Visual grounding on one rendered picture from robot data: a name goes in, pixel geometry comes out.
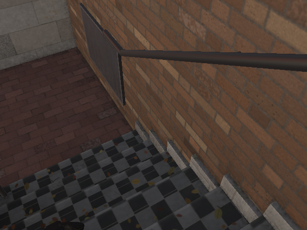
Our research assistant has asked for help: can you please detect stairs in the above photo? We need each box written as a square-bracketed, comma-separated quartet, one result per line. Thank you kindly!
[0, 129, 275, 230]

